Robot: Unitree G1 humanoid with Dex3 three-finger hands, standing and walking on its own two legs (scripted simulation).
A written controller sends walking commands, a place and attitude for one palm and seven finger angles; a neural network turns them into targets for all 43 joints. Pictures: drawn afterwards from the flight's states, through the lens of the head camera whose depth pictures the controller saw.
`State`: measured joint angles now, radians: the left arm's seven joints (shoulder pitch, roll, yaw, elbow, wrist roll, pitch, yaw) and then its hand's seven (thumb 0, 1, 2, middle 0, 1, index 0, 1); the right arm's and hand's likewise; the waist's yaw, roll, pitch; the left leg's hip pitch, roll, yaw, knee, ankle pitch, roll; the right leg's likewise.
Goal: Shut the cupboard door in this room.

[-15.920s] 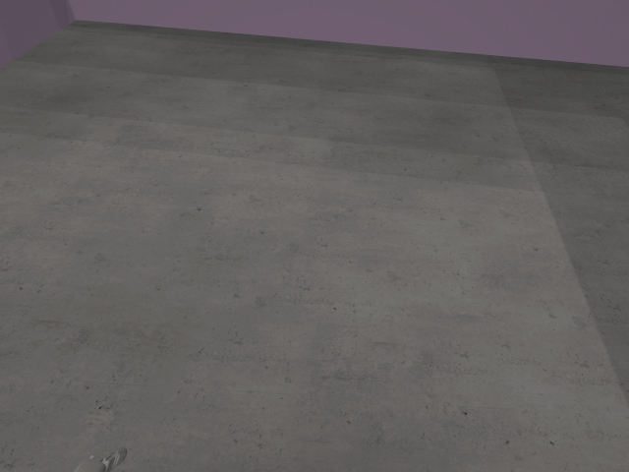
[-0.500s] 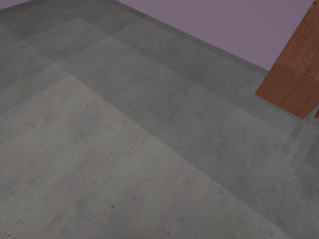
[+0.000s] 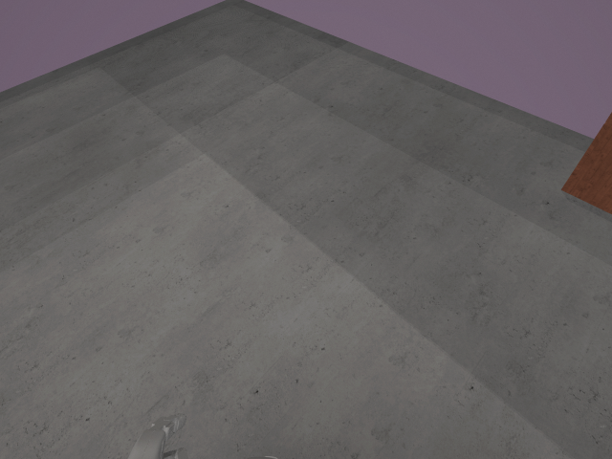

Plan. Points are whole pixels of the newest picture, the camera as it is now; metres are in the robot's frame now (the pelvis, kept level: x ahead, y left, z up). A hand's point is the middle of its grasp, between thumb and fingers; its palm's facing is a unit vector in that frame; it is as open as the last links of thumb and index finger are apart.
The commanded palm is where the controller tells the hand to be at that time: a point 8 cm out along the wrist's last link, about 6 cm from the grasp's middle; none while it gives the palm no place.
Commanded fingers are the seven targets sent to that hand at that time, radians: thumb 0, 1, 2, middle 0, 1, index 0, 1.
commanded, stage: turn or walk to find it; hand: left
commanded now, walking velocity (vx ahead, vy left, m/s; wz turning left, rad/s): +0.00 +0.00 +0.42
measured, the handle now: out of the picture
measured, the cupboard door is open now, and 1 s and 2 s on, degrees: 86 86 86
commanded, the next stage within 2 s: none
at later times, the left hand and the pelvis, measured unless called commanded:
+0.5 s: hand out of the picture -0.08 +0.18 -0.16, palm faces +0.30 -0.92 -0.25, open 7.4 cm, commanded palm none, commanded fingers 0.00 0.90 0.90 -0.20 -0.30 -0.20 -0.30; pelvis -0.02 -0.01 +0.01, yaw +14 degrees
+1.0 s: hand out of the picture +0.00 +0.24 -0.15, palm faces +0.40 -0.88 -0.26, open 7.4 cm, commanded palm none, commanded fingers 0.00 0.90 0.90 -0.20 -0.30 -0.20 -0.30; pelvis -0.03 +0.00 +0.01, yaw +24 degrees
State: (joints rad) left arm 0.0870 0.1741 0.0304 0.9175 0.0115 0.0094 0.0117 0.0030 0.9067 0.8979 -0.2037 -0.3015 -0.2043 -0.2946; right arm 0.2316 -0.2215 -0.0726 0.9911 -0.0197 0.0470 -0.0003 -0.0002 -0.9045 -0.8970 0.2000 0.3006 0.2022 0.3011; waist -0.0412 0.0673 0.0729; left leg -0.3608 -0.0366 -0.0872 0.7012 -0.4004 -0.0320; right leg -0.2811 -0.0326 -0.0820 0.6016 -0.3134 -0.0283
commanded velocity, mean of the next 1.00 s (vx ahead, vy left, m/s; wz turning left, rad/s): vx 0.00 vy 0.00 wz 0.42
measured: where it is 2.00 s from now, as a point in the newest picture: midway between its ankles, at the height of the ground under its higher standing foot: outside the picture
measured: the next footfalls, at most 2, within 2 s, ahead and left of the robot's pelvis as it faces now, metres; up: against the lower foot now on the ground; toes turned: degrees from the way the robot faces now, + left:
left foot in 0.56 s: -0.05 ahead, +0.13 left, +0.00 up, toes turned +20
right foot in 1.04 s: +0.06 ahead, -0.10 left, +0.00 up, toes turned +21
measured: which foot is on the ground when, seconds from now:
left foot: up 0.00-0.54, down 0.56-1.00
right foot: down 0.00-0.56, up 0.58-1.00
